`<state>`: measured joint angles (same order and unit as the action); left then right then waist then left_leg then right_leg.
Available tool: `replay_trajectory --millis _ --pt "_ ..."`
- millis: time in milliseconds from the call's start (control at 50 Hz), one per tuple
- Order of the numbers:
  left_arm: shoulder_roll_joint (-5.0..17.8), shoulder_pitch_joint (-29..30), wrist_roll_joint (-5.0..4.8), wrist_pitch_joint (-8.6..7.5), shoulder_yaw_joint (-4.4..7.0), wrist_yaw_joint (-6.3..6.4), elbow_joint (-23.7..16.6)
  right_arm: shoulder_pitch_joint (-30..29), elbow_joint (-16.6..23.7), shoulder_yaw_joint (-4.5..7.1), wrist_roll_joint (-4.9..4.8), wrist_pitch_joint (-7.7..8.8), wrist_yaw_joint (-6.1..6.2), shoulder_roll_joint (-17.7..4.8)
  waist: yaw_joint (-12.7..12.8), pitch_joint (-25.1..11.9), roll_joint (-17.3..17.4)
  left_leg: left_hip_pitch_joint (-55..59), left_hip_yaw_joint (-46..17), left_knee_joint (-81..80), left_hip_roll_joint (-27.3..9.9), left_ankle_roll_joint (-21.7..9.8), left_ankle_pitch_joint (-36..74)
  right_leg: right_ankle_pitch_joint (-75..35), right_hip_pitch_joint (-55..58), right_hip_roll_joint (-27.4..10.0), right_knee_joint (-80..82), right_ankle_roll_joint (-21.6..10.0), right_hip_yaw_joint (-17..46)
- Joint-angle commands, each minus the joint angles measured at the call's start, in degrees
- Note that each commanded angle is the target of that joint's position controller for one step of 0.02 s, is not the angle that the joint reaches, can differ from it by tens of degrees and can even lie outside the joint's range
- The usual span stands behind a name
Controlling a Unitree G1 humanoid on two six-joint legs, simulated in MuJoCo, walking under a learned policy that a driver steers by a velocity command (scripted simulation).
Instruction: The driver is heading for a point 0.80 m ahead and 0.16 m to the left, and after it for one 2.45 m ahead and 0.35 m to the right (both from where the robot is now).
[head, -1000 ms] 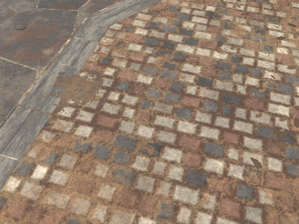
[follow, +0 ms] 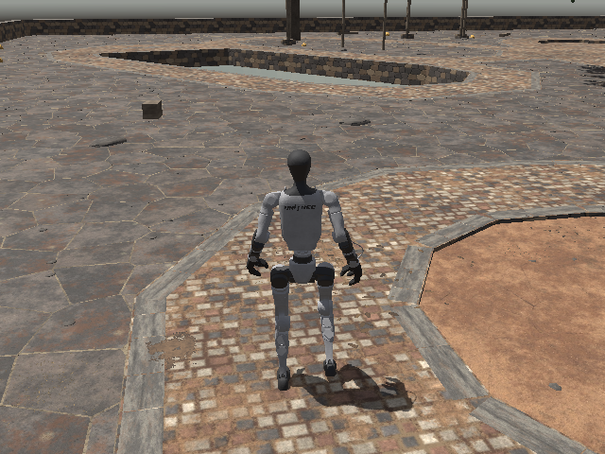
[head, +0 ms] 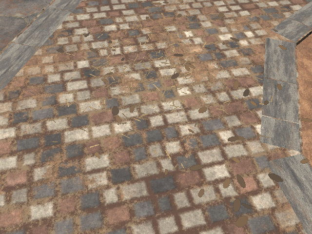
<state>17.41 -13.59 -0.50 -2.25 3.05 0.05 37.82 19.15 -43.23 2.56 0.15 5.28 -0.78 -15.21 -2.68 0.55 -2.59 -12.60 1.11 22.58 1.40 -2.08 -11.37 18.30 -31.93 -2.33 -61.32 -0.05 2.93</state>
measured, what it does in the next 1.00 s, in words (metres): walks ahead, turning left: right foot, then left foot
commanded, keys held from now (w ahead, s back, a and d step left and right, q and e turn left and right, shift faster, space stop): w+q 0.02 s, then q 0.74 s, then e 0.24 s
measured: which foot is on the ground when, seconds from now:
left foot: down 0.00-0.24, up 0.26-0.60, down 0.62-1.00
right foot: up 0.00-0.20, down 0.22-0.62, up 0.64-1.00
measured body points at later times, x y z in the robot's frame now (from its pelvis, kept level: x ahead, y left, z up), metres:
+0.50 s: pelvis +0.15 -0.02 -0.01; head +0.19 -0.01 +0.44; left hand +0.25 +0.28 -0.10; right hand +0.34 -0.28 -0.11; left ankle +0.16 +0.12 -0.70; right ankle +0.23 -0.13 -0.74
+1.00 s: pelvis +0.17 +0.03 -0.01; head +0.18 +0.05 +0.44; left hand +0.16 +0.33 -0.13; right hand +0.44 -0.12 -0.09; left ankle +0.16 +0.11 -0.74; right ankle +0.23 -0.11 -0.73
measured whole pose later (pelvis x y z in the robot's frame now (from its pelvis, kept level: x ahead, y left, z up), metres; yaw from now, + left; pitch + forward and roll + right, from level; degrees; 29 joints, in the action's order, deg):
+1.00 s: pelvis +0.17 +0.03 -0.01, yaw +23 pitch +0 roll +0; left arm 16.4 -10.6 -0.5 1.7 3.6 0.8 47.3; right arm 7.0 -38.0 0.7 1.4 -0.7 0.6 -12.8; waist 1.1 1.2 -1.7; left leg -14.8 -1.2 27.9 3.8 -3.7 -12.9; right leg 17.2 -17.6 -3.0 -37.1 4.0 1.3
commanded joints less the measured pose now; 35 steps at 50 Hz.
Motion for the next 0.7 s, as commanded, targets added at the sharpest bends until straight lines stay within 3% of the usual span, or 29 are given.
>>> replay_trajectory --millis 20,60,140,200,220,240,260,280,300,320,360,400,460,520,580,600,620,640,660,680,700 --pt "0.9 3.6 0.77 -1.77 -0.28 -0.35 -5.1 -1.7 2.5 2.2 -1.02 0.47 0.24 -9.3 1.1 0.3 7.6 5.0 -15.0 -12.2 -13.5 -11.5 11.0 -4.7 -5.4 -2.3 11.6 0.7 0.1" --pt "0.0 7.1 0.73 -2.48 -0.74 -0.73 -5.2 -1.5 1.6 2.48 -1.09 -0.33 0.61 -10.5 0.4 1.1 7.5 2.9 -11.3 -10.7 -11.7 -10.4 20.4 -10.1 -0.3 -0.3 20.8 1.7 -1.2" --pt "1.8 11.0 0.47 -3.26 0.0 -1.38 -5.6 2.6 -0.8 2.84 -1.69 -2.1 1.34 -11.4 -0.5 -1.3 8.8 5.2 -11.6 -5.1 -11.3 -7.8 27.8 -17.9 6.6 3.4 29.7 1.8 -0.9" --pt "4.5 6.3 1.2 -3.4 1.52 -0.93 -4.1 -0.2 0.3 2.9 -2.12 -2.73 1.97 -11.0 3.6 -4.2 8.6 3.3 -13.0 3.3 -8.9 -3.8 24.5 -24.9 18.6 3.2 38.0 -1.3 -0.4" --pt "7.0 2.8 1.95 -3.36 2.33 -0.26 -3.9 -0.3 1.3 2.33 -1.53 -2.44 1.96 -8.9 5.1 -7.8 6.3 -0.9 -11.7 10.4 -5.6 -1.5 18.5 -34.8 27.5 -1.7 38.0 -3.6 2.5" --pt "11.4 -2.2 3.34 -2.67 3.19 0.65 -4.2 2.3 2.9 0.86 0.07 -2.02 1.79 -4.3 5.6 -15.4 -5.8 -13.8 -8.2 27.0 -0.4 1.9 -8.0 -58.3 43.8 -16.5 32.6 -9.7 13.8" --pt "9.7 -2.9 2.64 -1.19 2.82 0.49 -4.0 10.1 1.9 0.44 -0.67 -2.38 1.83 -4.5 4.1 -23.3 -14.1 -20.7 -7.2 39.5 1.3 3.7 -31.7 -57.7 48.9 -25.4 32.2 -17.0 23.7" --pt "7.1 -1.8 1.48 -0.27 2.32 0.18 -4.1 9.5 0.9 1.97 -1.62 -3.39 1.99 -9.3 4.7 -20.1 -8.6 -23.0 -8.1 45.4 -1.1 4.9 -28.5 -44.7 43.2 -22.6 35.7 -16.6 22.3" --pt "4.9 1.2 0.89 0.15 1.69 0.23 -4.2 5.2 1.7 2.56 -1.9 -4.47 2.34 -10.0 4.2 -13.9 -5.9 -26.0 -6.3 47.7 -2.5 5.6 -25.0 -35.4 38.2 -19.3 37.7 -14.7 17.8" --pt "3.6 4.9 0.7 0.36 1.15 0.15 -3.9 3.8 1.8 2.8 -1.69 -5.83 2.81 -9.5 2.9 -9.7 -4.5 -25.8 -5.6 47.1 -3.9 6.6 -22.1 -29.7 31.7 -16.9 40.2 -13.6 13.7" --pt "4.5 9.8 1.69 0.5 1.53 0.06 -3.4 3.8 2.5 2.92 -1.14 -8.11 3.49 -8.1 0.4 -5.3 -6.4 -19.1 -4.1 45.3 -4.9 7.9 -16.7 -23.1 19.1 -14.0 44.9 -13.0 7.5" --pt "4.6 11.4 2.14 0.17 1.85 0.35 -2.6 3.2 3.5 2.82 -0.89 -8.67 3.47 -6.5 -0.2 -4.5 -6.5 -15.7 -2.7 41.3 -5.0 7.8 -13.1 -22.4 15.6 -13.3 46.6 -13.3 3.0" --pt "5.6 11.8 1.51 0.21 2.4 1.05 -1.4 -1.2 5.9 2.24 -0.56 -8.48 2.44 -5.3 0.9 -5.6 -5.2 -12.3 -2.1 31.3 -6.2 6.4 -8.1 -24.0 16.8 -14.1 46.1 -13.5 -0.6" --pt "7.7 11.0 0.73 0.94 3.1 1.17 -0.2 -3.8 7.8 2.41 -0.71 -8.62 1.14 -6.6 1.7 -6.4 -5.2 -9.2 -0.9 24.8 -5.9 4.8 -6.7 -22.9 18.9 -16.0 45.0 -13.1 -1.4" --pt "8.8 11.3 -0.71 1.6 3.49 1.04 1.0 -3.1 8.4 3.06 -0.66 -8.88 0.25 -7.6 0.3 -5.7 -4.5 -3.9 1.7 14.1 -4.2 2.0 -3.0 -17.9 19.4 -16.0 40.6 -9.8 -3.0" --pt "7.8 10.0 -1.04 1.81 3.33 1.04 1.8 -2.1 7.9 3.52 -0.4 -8.81 0.32 -8.2 0.1 -5.6 -3.0 -0.1 2.0 9.8 -2.7 0.4 0.0 -13.1 17.7 -14.2 37.0 -7.2 -4.8" --pt "5.7 6.8 -0.51 2.14 2.89 0.9 3.3 -0.7 7.8 4.38 -0.1 -8.66 0.77 -10.6 0.3 -4.4 3.1 4.3 -2.7 3.6 -4.2 -1.9 7.8 -5.8 13.3 -10.8 29.2 -2.9 -8.5" --pt "2.4 5.0 2.37 2.39 1.82 0.59 1.8 -1.0 9.8 5.87 -0.15 -8.46 2.02 -17.9 2.9 -3.5 22.5 10.7 -23.8 -0.9 -19.2 -9.4 26.2 15.2 -1.2 -1.7 10.2 4.1 -14.4" --pt "4.8 11.6 2.03 2.43 2.47 1.3 -0.2 -0.8 11.2 5.47 1.88 -7.28 1.4 -18.2 -1.4 -4.6 20.0 5.6 -31.8 -4.3 -23.3 -17.8 23.9 21.2 -6.3 2.9 -1.2 4.3 -4.0" --pt "6.3 12.5 0.79 2.64 3.07 1.7 -0.1 -2.1 10.9 4.95 2.22 -6.1 0.97 -16.4 -0.9 -4.2 14.1 4.7 -27.3 -4.8 -20.7 -16.5 19.7 17.2 -7.0 1.7 -5.4 3.3 -0.7" --pt "6.5 10.9 0.39 2.86 3.38 2.09 0.7 -5.2 11.1 4.66 1.14 -5.44 1.1 -14.9 1.1 -3.6 11.4 4.4 -23.5 -4.2 -17.8 -13.3 16.3 11.9 -7.3 0.8 -5.1 2.6 0.4"
Velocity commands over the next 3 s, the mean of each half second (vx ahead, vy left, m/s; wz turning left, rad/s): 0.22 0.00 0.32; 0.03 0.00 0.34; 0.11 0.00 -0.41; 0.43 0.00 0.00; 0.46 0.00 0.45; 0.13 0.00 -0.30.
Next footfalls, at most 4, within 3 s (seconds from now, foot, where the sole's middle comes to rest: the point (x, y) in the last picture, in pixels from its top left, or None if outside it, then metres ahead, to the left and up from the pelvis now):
0.22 right None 0.27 -0.13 -0.78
0.62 left None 0.19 0.13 -0.78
1.02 right None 0.27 -0.10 -0.78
1.66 right None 0.34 -0.15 -0.78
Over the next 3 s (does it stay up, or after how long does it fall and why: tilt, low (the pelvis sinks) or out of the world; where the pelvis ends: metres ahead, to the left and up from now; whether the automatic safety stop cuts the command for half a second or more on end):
stays up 0.82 0.02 -0.01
